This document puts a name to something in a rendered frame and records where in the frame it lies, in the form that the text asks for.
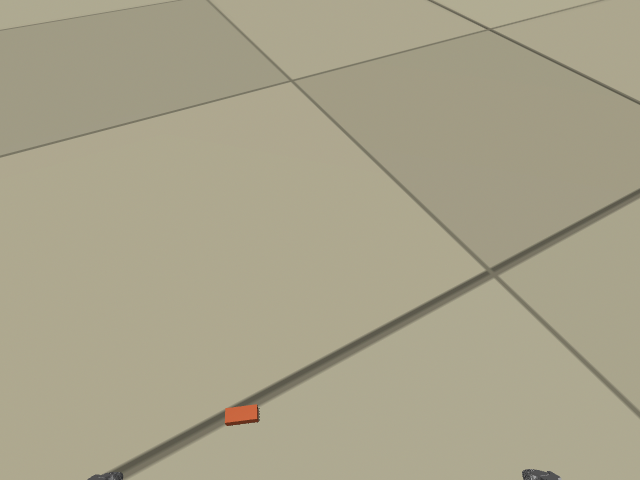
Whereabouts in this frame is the small box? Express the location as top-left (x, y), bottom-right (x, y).
top-left (225, 404), bottom-right (258, 426)

